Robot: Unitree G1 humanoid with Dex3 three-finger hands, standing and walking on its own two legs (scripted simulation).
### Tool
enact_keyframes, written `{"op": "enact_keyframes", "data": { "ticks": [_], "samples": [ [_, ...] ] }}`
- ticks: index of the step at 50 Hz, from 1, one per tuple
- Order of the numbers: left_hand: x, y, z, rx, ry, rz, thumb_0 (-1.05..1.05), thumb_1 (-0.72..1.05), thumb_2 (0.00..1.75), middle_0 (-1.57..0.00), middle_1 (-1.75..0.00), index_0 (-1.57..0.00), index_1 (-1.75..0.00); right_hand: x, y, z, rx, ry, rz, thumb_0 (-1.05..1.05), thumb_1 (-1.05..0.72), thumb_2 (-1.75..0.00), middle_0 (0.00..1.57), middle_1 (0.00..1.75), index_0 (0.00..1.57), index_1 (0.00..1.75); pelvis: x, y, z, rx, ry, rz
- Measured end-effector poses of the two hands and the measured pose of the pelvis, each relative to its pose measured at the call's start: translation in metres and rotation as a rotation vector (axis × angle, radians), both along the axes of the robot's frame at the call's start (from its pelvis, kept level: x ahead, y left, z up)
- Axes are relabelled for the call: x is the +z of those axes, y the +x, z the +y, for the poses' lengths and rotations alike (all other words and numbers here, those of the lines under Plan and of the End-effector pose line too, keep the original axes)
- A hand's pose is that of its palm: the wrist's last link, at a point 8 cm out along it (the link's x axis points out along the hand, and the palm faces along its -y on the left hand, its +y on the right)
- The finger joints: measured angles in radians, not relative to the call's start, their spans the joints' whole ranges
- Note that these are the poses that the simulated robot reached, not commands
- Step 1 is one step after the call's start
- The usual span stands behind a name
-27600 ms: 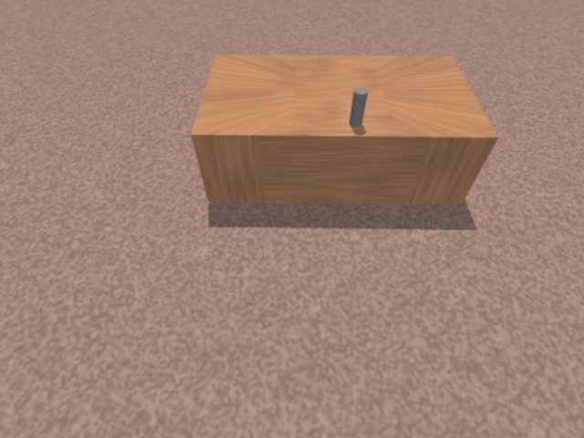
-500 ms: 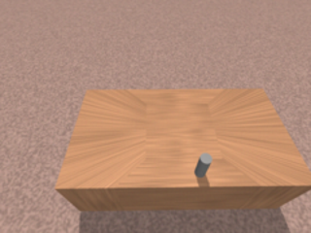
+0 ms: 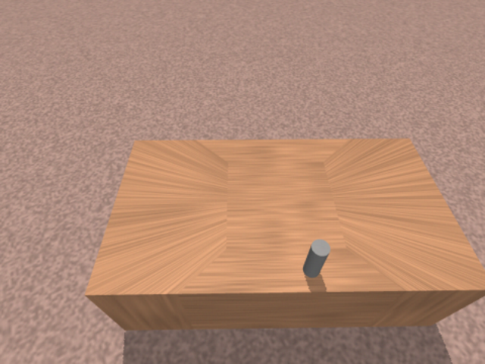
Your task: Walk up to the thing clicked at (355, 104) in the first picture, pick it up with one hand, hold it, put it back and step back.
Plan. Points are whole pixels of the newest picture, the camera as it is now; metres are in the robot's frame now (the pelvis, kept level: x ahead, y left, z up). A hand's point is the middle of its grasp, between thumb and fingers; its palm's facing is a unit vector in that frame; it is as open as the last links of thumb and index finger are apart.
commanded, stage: stand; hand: right
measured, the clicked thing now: (315, 259) +0.44 -0.20 -0.32
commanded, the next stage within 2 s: step back in 0.32 s
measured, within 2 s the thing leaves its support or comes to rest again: neither
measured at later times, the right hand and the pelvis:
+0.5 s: hand out of the picture +0.06 -0.26 -0.16, palm faces -0.02 +0.93 -0.37, open 7.4 cm; pelvis -0.03 +0.01 -0.01, yaw +0 degrees
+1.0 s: hand out of the picture -0.06 -0.22 -0.16, palm faces +0.05 +0.91 -0.42, open 7.4 cm; pelvis -0.13 +0.06 -0.02, yaw -5 degrees
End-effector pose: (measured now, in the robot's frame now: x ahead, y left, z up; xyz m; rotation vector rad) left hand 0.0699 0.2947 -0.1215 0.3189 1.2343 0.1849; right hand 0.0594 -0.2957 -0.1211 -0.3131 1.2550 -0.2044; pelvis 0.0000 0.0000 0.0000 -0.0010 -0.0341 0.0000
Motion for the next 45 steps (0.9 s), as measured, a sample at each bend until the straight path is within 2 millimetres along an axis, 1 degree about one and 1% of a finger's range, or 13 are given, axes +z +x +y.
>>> {"op": "enact_keyframes", "data": {
  "ticks": [17,22,25,28,30,32,35,37,39,45],
  "samples": [
    [0.001,0.000,0.002,0.003,0.003,-0.006,0.00,0.90,0.90,-0.21,-0.30,-0.21,-0.30,-0.001,-0.004,0.000,-0.001,0.005,0.005,0.01,-0.90,-0.89,0.20,0.30,0.21,0.30,0.000,-0.003,0.000,-0.001,0.001,0.001],
    [-0.002,-0.002,0.012,0.021,0.020,-0.026,0.00,0.90,0.90,-0.21,-0.30,-0.21,-0.30,-0.004,-0.005,-0.005,-0.004,-0.012,0.005,0.01,-0.90,-0.89,0.20,0.30,0.21,0.30,-0.007,-0.019,0.003,-0.004,-0.007,0.006],
    [-0.004,-0.004,0.022,0.007,0.034,-0.036,0.00,0.90,0.90,-0.21,-0.30,-0.21,-0.30,-0.004,-0.009,-0.005,-0.002,-0.035,0.000,0.01,-0.90,-0.89,0.20,0.30,0.21,0.30,-0.011,-0.033,0.010,-0.007,-0.004,0.007],
    [-0.010,-0.004,0.036,-0.023,0.042,-0.051,0.00,0.90,0.90,-0.21,-0.30,-0.21,-0.30,-0.002,-0.020,-0.001,-0.006,-0.060,-0.006,0.01,-0.90,-0.89,0.20,0.30,0.21,0.30,-0.016,-0.046,0.023,-0.008,0.000,0.012],
    [-0.016,-0.002,0.046,-0.039,0.041,-0.070,0.00,0.90,0.90,-0.21,-0.30,-0.21,-0.30,-0.001,-0.031,0.004,-0.005,-0.082,-0.010,0.01,-0.90,-0.89,0.20,0.29,0.20,0.30,-0.022,-0.054,0.032,-0.005,-0.005,0.017],
    [-0.026,0.002,0.057,-0.044,0.033,-0.097,0.00,0.90,0.90,-0.21,-0.30,-0.21,-0.30,-0.002,-0.046,0.010,0.004,-0.111,-0.003,0.00,-0.90,-0.89,0.20,0.29,0.20,0.30,-0.030,-0.062,0.042,0.001,-0.015,0.018],
    [-0.029,-0.001,0.064,-0.039,0.029,-0.111,0.00,0.90,0.90,-0.21,-0.30,-0.21,-0.30,0.003,-0.073,0.023,0.002,-0.116,0.039,0.01,-0.90,-0.89,0.20,0.29,0.20,0.30,-0.028,-0.075,0.049,-0.009,-0.014,0.001],
    [-0.028,-0.007,0.064,-0.041,0.021,-0.101,0.00,0.90,0.90,-0.20,-0.30,-0.20,-0.30,0.009,-0.087,0.031,-0.010,-0.116,0.054,0.01,-0.90,-0.89,0.20,0.30,0.21,0.30,-0.022,-0.080,0.051,-0.012,-0.022,0.004],
    [-0.026,-0.017,0.063,-0.046,0.008,-0.088,0.00,0.91,0.90,-0.20,-0.30,-0.20,-0.30,0.013,-0.097,0.036,-0.022,-0.118,0.054,0.01,-0.90,-0.89,0.20,0.30,0.21,0.30,-0.017,-0.086,0.054,-0.024,-0.028,0.008],
    [-0.024,-0.054,0.062,-0.082,0.000,-0.027,0.00,0.90,0.90,-0.20,-0.30,-0.21,-0.30,0.014,-0.111,0.043,-0.045,-0.111,-0.015,0.01,-0.90,-0.89,0.20,0.30,0.21,0.30,-0.014,-0.107,0.060,-0.062,-0.029,0.007]
  ]
}}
